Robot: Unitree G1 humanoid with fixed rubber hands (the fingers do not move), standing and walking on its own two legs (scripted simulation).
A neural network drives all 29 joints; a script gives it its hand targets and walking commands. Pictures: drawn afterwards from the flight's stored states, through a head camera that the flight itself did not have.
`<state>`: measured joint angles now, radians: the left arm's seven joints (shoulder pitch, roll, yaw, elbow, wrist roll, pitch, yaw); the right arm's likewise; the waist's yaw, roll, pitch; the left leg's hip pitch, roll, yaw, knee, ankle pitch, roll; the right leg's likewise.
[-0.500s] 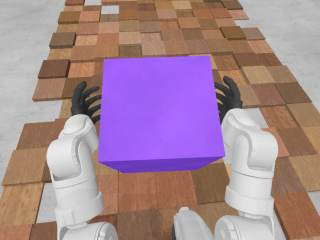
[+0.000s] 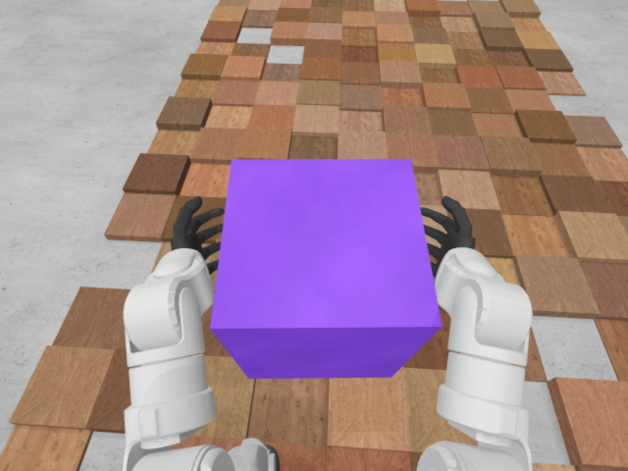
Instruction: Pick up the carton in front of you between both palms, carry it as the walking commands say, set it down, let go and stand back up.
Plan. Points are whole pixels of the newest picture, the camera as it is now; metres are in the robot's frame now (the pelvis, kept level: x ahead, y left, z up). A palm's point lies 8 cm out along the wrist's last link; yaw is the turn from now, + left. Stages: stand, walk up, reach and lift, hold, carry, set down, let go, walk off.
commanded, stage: carry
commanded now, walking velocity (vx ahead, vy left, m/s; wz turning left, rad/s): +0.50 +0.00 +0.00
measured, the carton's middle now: (320, 281) +0.34 +0.00 +0.03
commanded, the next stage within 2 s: none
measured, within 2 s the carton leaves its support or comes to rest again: neither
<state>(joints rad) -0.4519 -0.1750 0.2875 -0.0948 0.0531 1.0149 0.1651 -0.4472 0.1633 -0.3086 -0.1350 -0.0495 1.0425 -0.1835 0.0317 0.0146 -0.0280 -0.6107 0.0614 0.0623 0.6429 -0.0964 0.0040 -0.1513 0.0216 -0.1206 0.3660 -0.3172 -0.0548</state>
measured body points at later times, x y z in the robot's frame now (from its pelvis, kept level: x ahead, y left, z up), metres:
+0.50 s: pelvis +0.33 +0.03 -0.02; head +0.36 +0.04 +0.43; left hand +0.68 +0.18 +0.06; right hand +0.66 -0.14 +0.07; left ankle +0.20 +0.10 -0.75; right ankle +0.47 -0.08 -0.72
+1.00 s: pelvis +0.70 +0.04 -0.02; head +0.70 +0.05 +0.43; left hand +1.04 +0.20 +0.09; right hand +1.04 -0.11 +0.09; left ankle +0.83 +0.12 -0.75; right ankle +0.52 -0.05 -0.73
